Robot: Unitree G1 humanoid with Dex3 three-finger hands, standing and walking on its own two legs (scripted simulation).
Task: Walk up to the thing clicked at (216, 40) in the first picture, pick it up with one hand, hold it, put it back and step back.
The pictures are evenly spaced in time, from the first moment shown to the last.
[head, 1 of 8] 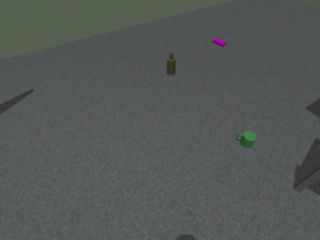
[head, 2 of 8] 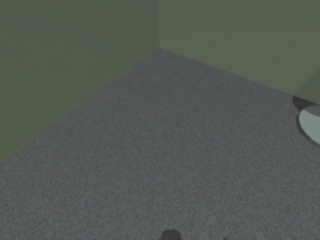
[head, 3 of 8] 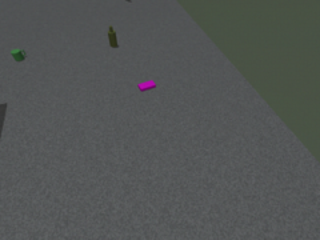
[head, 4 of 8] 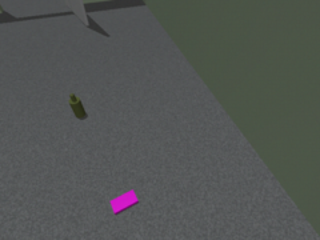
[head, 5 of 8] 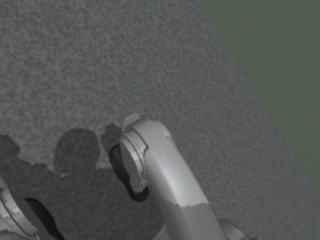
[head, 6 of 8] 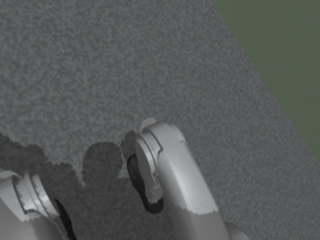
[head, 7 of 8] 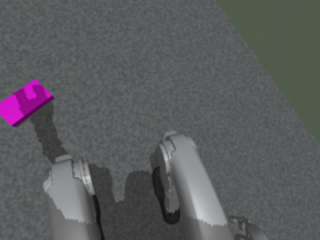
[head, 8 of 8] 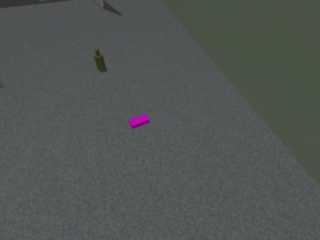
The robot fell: no
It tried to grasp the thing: yes
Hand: left
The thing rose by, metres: 0.00
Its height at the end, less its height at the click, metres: +0.00
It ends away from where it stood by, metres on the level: 0.00
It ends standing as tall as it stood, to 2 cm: yes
